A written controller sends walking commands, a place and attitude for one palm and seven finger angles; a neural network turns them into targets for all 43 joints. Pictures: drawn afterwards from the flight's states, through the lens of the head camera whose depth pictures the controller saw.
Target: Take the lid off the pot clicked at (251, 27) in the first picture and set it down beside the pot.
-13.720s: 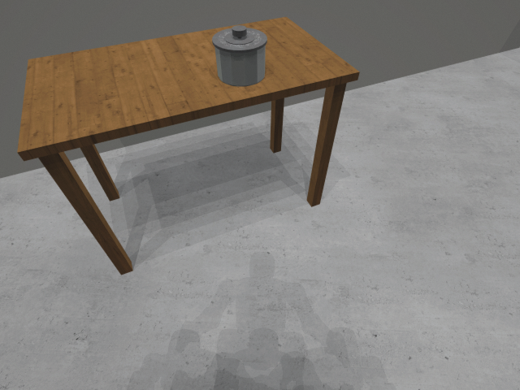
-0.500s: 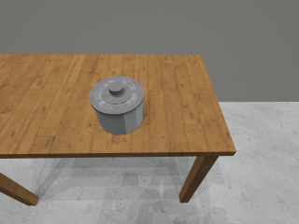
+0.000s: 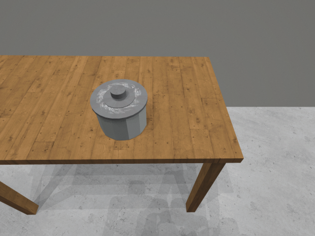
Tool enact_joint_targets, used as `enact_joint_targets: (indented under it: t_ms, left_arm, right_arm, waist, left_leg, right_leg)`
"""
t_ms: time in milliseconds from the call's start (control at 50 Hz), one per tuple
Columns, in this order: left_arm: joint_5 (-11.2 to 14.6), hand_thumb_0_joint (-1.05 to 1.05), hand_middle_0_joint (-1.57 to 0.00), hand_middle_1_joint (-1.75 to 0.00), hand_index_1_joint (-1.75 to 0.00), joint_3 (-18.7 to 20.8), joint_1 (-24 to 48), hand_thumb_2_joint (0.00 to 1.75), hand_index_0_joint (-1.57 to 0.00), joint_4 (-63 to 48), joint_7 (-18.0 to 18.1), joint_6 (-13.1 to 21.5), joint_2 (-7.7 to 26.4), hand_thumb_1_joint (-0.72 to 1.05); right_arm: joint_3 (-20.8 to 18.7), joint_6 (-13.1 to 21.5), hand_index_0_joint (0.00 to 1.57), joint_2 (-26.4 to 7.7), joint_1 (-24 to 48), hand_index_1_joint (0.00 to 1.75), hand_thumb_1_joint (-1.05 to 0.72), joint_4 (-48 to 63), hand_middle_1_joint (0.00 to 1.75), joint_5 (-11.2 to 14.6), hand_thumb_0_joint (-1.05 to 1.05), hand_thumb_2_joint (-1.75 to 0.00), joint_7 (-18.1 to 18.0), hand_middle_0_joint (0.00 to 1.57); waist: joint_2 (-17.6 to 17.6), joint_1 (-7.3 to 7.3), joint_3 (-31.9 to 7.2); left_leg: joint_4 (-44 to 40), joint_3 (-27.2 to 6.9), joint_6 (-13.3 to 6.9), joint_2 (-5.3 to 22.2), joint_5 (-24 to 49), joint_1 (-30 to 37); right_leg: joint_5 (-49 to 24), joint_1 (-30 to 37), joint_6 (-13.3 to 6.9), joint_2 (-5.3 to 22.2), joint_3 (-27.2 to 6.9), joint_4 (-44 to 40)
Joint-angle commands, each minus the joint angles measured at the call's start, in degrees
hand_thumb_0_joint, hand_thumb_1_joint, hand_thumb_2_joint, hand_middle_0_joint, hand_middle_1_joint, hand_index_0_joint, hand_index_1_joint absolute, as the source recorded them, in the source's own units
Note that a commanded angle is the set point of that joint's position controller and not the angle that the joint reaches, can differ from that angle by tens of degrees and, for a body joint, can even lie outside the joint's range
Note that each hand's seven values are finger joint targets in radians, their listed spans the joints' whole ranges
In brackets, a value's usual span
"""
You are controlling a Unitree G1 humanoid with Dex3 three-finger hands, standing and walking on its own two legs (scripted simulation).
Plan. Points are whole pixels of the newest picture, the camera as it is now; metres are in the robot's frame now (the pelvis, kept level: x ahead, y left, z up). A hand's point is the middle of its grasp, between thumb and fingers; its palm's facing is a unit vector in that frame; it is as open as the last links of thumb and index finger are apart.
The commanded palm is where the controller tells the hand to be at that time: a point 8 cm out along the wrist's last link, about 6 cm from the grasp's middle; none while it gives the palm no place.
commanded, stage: look again from close up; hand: left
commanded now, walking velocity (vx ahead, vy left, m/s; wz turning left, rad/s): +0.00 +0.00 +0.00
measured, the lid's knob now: (118, 91) +0.48 +0.15 +0.09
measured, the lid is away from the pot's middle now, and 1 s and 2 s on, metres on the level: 0.00 0.00 0.00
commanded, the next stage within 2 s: lift the closed hand beside the body in 0.32 s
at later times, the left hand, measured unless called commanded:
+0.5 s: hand out of the picture +0.02 +0.18 -0.16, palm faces +0.07 -0.97 -0.25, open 7.2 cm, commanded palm +0.08 +0.22 -0.06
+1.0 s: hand out of the picture +0.08 +0.21 -0.02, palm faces +0.29 -0.91 -0.28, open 3.1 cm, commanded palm +0.04 +0.26 +0.01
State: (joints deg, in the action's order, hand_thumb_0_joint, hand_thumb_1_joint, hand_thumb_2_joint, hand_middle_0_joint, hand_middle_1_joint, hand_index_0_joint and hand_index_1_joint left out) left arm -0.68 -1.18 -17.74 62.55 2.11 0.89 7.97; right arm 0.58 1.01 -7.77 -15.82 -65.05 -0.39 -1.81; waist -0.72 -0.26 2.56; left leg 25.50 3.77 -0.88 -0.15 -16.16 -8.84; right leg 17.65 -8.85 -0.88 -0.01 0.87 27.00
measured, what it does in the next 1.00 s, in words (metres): stands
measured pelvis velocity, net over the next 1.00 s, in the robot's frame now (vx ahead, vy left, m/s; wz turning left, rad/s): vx -0.03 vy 0.00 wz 0.06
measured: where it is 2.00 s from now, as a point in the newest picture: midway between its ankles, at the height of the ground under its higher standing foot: outside the picture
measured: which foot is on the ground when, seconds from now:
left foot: down 0.00-1.00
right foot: down 0.00-1.00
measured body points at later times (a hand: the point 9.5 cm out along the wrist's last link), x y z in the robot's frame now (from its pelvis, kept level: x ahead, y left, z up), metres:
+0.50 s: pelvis +0.00 +0.00 +0.00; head +0.01 +0.00 +0.45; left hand +0.01 +0.24 -0.14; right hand +0.01 -0.22 -0.15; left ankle -0.03 +0.11 -0.74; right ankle -0.03 -0.11 -0.74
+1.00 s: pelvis -0.03 +0.00 +0.00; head -0.04 -0.01 +0.45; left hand +0.06 +0.26 +0.00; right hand +0.21 -0.20 -0.05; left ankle -0.03 +0.11 -0.74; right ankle -0.04 -0.11 -0.74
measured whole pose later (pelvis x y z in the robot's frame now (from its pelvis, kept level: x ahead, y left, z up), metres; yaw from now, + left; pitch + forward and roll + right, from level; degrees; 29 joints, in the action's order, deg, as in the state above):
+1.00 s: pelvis -0.03 +0.00 +0.00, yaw +4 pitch -2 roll +0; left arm 1.5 3.6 -34.1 -0.5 4.2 2.8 12.4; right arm 1.0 8.8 -12.3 -8.5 -30.6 0.2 -3.4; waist 1.1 -4.0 0.8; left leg 28.4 0.0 -0.8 -0.2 -14.3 -11.8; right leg 15.6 -9.0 -1.1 0.1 4.7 26.9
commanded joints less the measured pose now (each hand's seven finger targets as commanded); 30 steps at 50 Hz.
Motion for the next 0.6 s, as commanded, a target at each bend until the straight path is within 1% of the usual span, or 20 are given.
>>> enact_joint_targets:
  t_ms: [0, 20, 40, 60, 100, 160, 180, 280, 320, 380, 400, 420, 440, 460, 480, 500, 520, 540, 560, 580]
  left_arm:
    - [0.10, 0.00, -0.20, -0.30, -0.30, 1.33, -5.16, 0.90, -0.20, -1.44, 0.50, 0.42, 5.91, 0.90]
    - [0.11, 0.00, -0.20, -0.30, -0.30, 1.31, -5.44, 0.90, -0.20, -1.36, 0.50, 0.44, 5.70, 0.90]
    - [0.05, 0.00, -0.20, -0.30, -0.30, 1.27, -5.59, 0.90, -0.20, -1.24, 0.50, 0.55, 5.63, 0.90]
    - [0.14, 0.00, -0.20, -0.30, -0.30, 1.30, -5.35, 0.90, -0.20, -1.17, 0.43, 0.46, 5.75, 0.90]
    - [0.08, 0.00, -0.20, -0.30, -0.30, 1.24, -5.49, 0.90, -0.20, -1.24, 0.50, 0.51, 5.61, 0.90]
    - [0.19, 0.00, -0.20, -0.30, -0.30, 1.29, -5.75, 0.90, -0.20, -1.24, 0.46, 0.57, 5.60, 0.90]
    - [0.15, 0.00, -0.20, -0.30, -0.30, 1.26, -5.81, 0.90, -0.20, -1.26, 0.51, 0.54, 5.51, 0.90]
    - [0.15, 0.00, -0.20, -0.30, -0.30, 1.24, -6.00, 0.90, -0.20, -1.10, 0.51, 0.46, 5.25, 0.90]
    - [0.07, 0.00, -0.20, -0.30, -0.30, 1.21, -6.11, 0.90, -0.20, -1.01, 0.55, 0.55, 5.11, 0.90]
    - [0.12, 0.00, -0.20, -0.30, -0.30, 1.21, -6.17, 0.90, -0.20, -0.87, 0.54, 0.44, 4.94, 0.90]
    - [-0.94, 0.00, -0.20, -0.30, -0.30, 1.73, -8.18, 0.90, -0.20, 1.22, 2.51, 1.96, 6.77, 0.90]
    - [6.69, 0.00, -0.24, -0.35, -0.35, -1.96, 29.72, 0.90, -0.24, -71.07, 2.44, 10.60, 13.21, 0.90]
    - [2.87, 0.00, -0.29, -0.40, -0.40, 0.70, 9.02, 0.90, -0.29, -59.91, 4.98, 5.37, 11.48, 0.90]
    - [4.11, 0.00, -0.33, -0.44, -0.44, -0.30, 6.61, 0.90, -0.33, -57.69, 6.88, 1.23, 10.21, 0.90]
    - [4.05, 0.00, -0.38, -0.49, -0.49, -4.88, -1.72, 0.90, -0.38, -55.58, 6.68, -2.66, 2.57, 0.90]
    - [3.67, 0.00, -0.42, -0.54, -0.54, -9.20, -1.32, 0.90, -0.42, -57.85, 5.89, -3.11, -2.09, 0.90]
    - [2.40, 0.00, -0.46, -0.59, -0.59, -10.57, -6.13, 0.90, -0.46, -52.57, 5.36, -2.73, -4.32, 0.90]
    - [0.92, 0.00, -0.51, -0.64, -0.64, -10.75, -10.19, 0.90, -0.51, -45.47, 4.98, -2.91, -5.29, 0.90]
    - [0.27, 0.00, -0.55, -0.68, -0.68, -8.40, -15.92, 0.90, -0.55, -38.13, 4.56, -3.04, -5.00, 0.90]
    - [-0.32, 0.00, -0.60, -0.73, -0.73, -4.17, -18.14, 0.90, -0.60, -36.19, 3.94, -2.67, -1.52, 0.90]
  right_arm:
    - [-0.76, 0.82, 0.20, -4.74, -4.30, 0.30, -0.90, 1.33, 0.30, 0.33, 0.00, -0.90, -0.32, 0.20]
    - [-0.77, 0.85, 0.20, -4.65, -4.18, 0.30, -0.90, 1.27, 0.30, 0.31, 0.00, -0.90, -0.31, 0.20]
    - [-0.78, 0.85, 0.20, -4.59, -4.28, 0.30, -0.90, 1.17, 0.30, 0.31, 0.00, -0.90, -0.29, 0.20]
    - [-0.79, 0.81, 0.20, -4.54, -4.23, 0.30, -0.90, 1.14, 0.30, 0.33, 0.00, -0.90, -0.32, 0.20]
    - [-0.82, 0.80, 0.20, -4.66, -4.36, 0.30, -0.90, 1.09, 0.30, 0.35, 0.00, -0.90, -0.30, 0.20]
    - [-0.82, 0.97, 0.20, -4.40, -4.58, 0.30, -0.90, 0.89, 0.30, 0.36, 0.00, -0.90, -0.36, 0.20]
    - [-0.87, 0.98, 0.20, -4.61, -4.58, 0.30, -0.90, 0.94, 0.30, 0.33, 0.00, -0.90, -0.37, 0.20]
    - [-0.77, 0.98, 0.20, -4.49, -4.73, 0.30, -0.90, 0.76, 0.30, 0.34, 0.00, -0.90, -0.43, 0.20]
    - [-0.81, 1.05, 0.20, -4.26, -4.90, 0.30, -0.90, 0.71, 0.30, 0.37, 0.00, -0.90, -0.43, 0.20]
    - [-0.79, 1.00, 0.20, -4.39, -4.85, 0.30, -0.90, 0.64, 0.30, 0.37, 0.00, -0.90, -0.46, 0.20]
    - [-1.21, 1.25, 0.20, -6.99, 1.19, 0.30, -0.90, 5.09, 0.30, 0.40, 0.00, -0.90, 0.08, 0.20]
    - [-1.40, 11.30, 0.20, -14.34, 1.69, 0.30, -0.90, 24.14, 0.30, 4.41, 0.00, -0.90, 0.06, 0.20]
    - [-0.87, 15.20, 0.20, -10.32, 5.57, 0.30, -0.90, 21.21, 0.30, 4.75, 0.00, -0.90, -2.42, 0.20]
    - [-1.46, 16.13, 0.20, -11.43, 6.75, 0.30, -0.90, 17.93, 0.30, 4.98, 0.00, -0.90, -2.31, 0.20]
    - [-1.23, 16.70, 0.20, -10.51, 5.36, 0.30, -0.90, 19.22, 0.30, 5.60, 0.00, -0.90, -1.83, 0.20]
    - [-0.56, 17.91, 0.20, -10.41, 5.39, 0.30, -0.90, 21.50, 0.30, 4.93, 0.00, -0.90, -1.38, 0.20]
    - [-0.49, 18.48, 0.20, -11.38, 5.76, 0.30, -0.90, 21.63, 0.30, 3.71, 0.00, -0.90, -1.04, 0.20]
    - [-1.25, 17.85, 0.20, -11.58, 5.92, 0.30, -0.90, 22.35, 0.30, 2.64, 0.00, -0.90, -0.33, 0.20]
    - [-2.50, 16.52, 0.20, -12.05, 6.54, 0.30, -0.90, 23.64, 0.30, 2.45, 0.00, -0.90, 0.55, 0.20]
    - [-3.46, 14.74, 0.20, -12.47, 6.26, 0.30, -0.90, 24.86, 0.30, 1.89, 0.00, -0.90, 1.11, 0.20]
  waist:
    - [0.37, -0.10, 1.28]
    - [0.52, -0.18, 1.47]
    - [-0.14, -0.10, 1.26]
    - [-0.61, -0.18, 1.88]
    - [-0.48, -0.06, 1.75]
    - [0.33, -0.15, 0.67]
    - [1.24, -0.15, 0.71]
    - [0.79, -0.14, 1.15]
    - [0.67, -0.07, 1.10]
    - [0.12, -0.18, 1.85]
    - [-1.28, -1.31, 1.40]
    - [6.35, -0.04, -24.82]
    - [17.00, -1.18, -23.90]
    - [14.71, -1.36, -19.43]
    - [11.22, -0.27, -15.66]
    - [6.58, 0.67, -9.41]
    - [2.04, 0.86, -5.75]
    - [-3.87, 0.78, -0.43]
    - [-8.71, -0.12, 2.15]
    - [-13.30, -0.99, 3.43]
  left_leg:
    - [-3.30, -5.58, -1.29, 5.89, 11.76, 0.41]
    - [-3.37, -5.52, -1.31, 5.86, 11.84, 0.62]
    - [-3.25, -5.46, -1.26, 5.88, 12.19, 0.76]
    - [-3.57, -5.61, -1.37, 5.99, 11.63, 0.36]
    - [-3.34, -5.55, -1.23, 5.89, 11.50, 0.36]
    - [-3.39, -5.55, -1.43, 6.09, 13.12, 1.16]
    - [-3.17, -5.45, -1.34, 6.05, 13.27, 1.11]
    - [-3.44, -5.51, -1.38, 6.19, 13.14, 0.95]
    - [-3.44, -5.63, -1.45, 6.14, 14.23, 1.32]
    - [-3.70, -5.55, -1.48, 6.32, 13.33, 0.97]
    - [8.57, -3.73, 0.47, 6.59, 20.37, -3.76]
    - [-0.68, -5.97, 0.54, 1.05, 21.56, 7.41]
    - [-1.20, -5.06, 0.46, 2.96, 28.76, 10.96]
    - [0.03, -5.40, 2.12, 3.10, 26.00, 7.41]
    - [-1.39, -5.62, 1.10, 2.60, 23.53, 6.16]
    - [-2.35, -6.35, 0.54, 2.44, 22.74, 4.95]
    - [-2.15, -6.32, -0.30, 1.91, 22.05, 4.74]
    - [-2.11, -6.96, -0.91, 1.87, 19.78, 0.94]
    - [-1.96, -7.15, -1.04, 2.02, 17.56, -2.90]
    - [-1.66, -6.63, -0.60, 1.96, 14.85, -5.29]
  right_leg:
    - [-14.34, -3.24, -1.58, 6.16, -5.44, -4.98]
    - [-14.47, -3.49, -1.57, 6.27, -5.40, -5.06]
    - [-15.18, -3.44, -1.55, 6.25, -5.46, -5.01]
    - [-14.63, -3.48, -1.54, 6.03, -5.20, -5.17]
    - [-14.66, -3.68, -1.54, 6.25, -5.56, -5.11]
    - [-15.74, -2.99, -1.58, 6.04, -5.19, -4.91]
    - [-15.58, -3.22, -1.55, 6.13, -5.36, -4.79]
    - [-14.89, -3.41, -1.57, 6.01, -5.19, -4.87]
    - [-15.77, -3.44, -1.55, 5.99, -5.37, -4.79]
    - [-14.74, -3.73, -1.43, 5.95, -5.09, -5.01]
    - [-39.20, -2.91, 0.02, 8.84, -7.59, -4.53]
    - [-32.51, 5.59, -1.14, 4.82, -3.13, 0.73]
    - [-22.88, 2.03, -2.07, 2.57, -2.01, 1.41]
    - [-17.47, -0.45, -1.19, 2.42, 1.25, 0.08]
    - [-17.66, -0.25, -1.01, 1.98, 1.94, -1.64]
    - [-17.21, -1.03, -0.63, 1.67, 3.28, -2.15]
    - [-16.59, -3.08, -0.36, 1.00, 4.17, -2.91]
    - [-14.65, -5.89, 0.19, 0.80, 4.96, -2.99]
    - [-13.15, -7.00, 0.08, 0.70, 5.43, -2.93]
    - [-11.47, -7.94, 0.18, 0.48, 5.47, -2.57]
